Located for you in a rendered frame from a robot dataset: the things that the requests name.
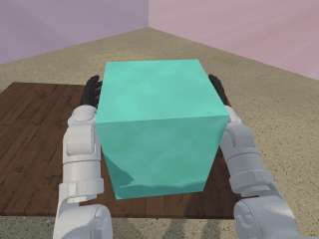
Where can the left robot forearm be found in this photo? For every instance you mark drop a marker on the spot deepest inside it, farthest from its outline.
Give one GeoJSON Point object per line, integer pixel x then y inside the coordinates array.
{"type": "Point", "coordinates": [82, 179]}

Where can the robot right hand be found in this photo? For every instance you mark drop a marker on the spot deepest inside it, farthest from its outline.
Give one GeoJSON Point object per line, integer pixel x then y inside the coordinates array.
{"type": "Point", "coordinates": [218, 87]}

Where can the table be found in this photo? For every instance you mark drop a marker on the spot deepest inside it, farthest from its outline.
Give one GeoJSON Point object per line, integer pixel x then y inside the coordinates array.
{"type": "Point", "coordinates": [33, 122]}

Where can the robot left upper arm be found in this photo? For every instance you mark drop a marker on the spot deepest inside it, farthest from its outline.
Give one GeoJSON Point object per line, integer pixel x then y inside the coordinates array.
{"type": "Point", "coordinates": [84, 222]}

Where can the robot right upper arm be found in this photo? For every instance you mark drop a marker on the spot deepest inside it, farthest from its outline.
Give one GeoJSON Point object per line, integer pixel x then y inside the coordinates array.
{"type": "Point", "coordinates": [265, 217]}

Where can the carton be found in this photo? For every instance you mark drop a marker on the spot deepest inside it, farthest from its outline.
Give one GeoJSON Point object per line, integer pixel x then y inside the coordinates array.
{"type": "Point", "coordinates": [160, 124]}

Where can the right robot forearm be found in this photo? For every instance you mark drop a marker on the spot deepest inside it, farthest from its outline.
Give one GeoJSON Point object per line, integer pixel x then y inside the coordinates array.
{"type": "Point", "coordinates": [248, 175]}

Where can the robot left hand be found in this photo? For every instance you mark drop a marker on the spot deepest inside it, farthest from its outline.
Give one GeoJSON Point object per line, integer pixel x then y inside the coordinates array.
{"type": "Point", "coordinates": [89, 93]}

